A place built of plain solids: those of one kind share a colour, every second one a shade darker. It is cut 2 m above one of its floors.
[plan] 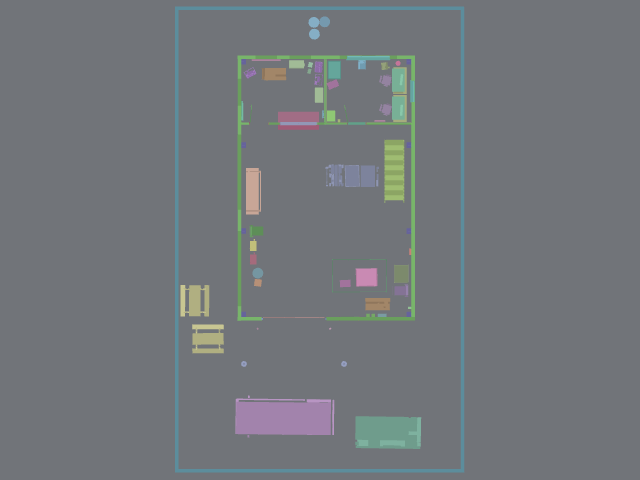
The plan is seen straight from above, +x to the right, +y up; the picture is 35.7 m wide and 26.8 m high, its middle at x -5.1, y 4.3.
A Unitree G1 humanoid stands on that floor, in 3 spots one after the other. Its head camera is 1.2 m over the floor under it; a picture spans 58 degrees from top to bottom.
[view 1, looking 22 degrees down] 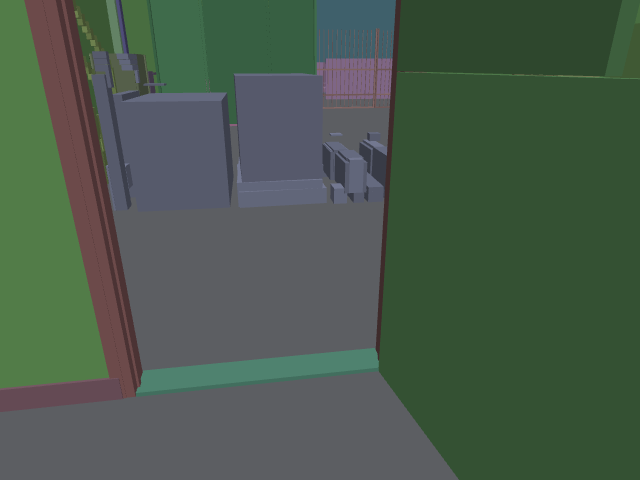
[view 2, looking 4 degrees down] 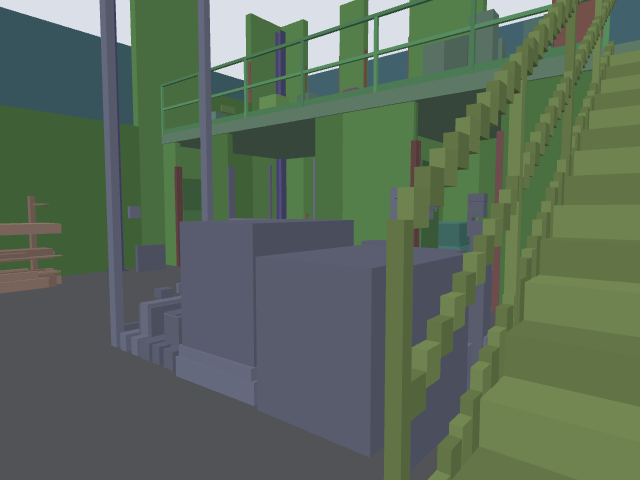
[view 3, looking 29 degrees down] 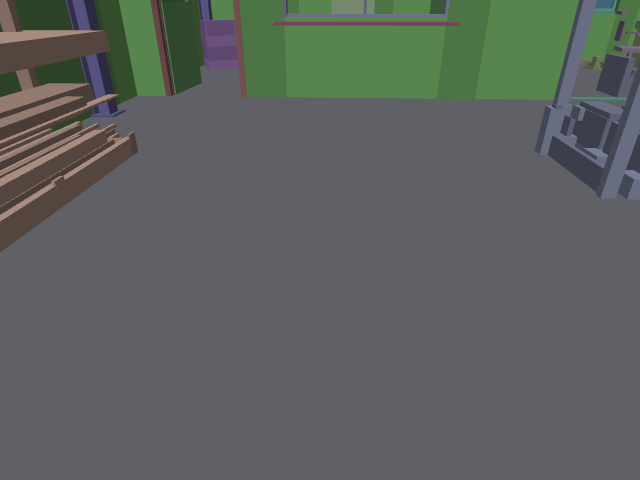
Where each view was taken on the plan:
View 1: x -3.05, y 12.30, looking -99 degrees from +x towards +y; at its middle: ground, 3.20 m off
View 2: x -0.95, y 5.54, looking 129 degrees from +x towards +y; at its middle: rack_mid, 3.17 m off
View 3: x -6.55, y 4.45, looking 93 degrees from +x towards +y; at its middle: ground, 2.48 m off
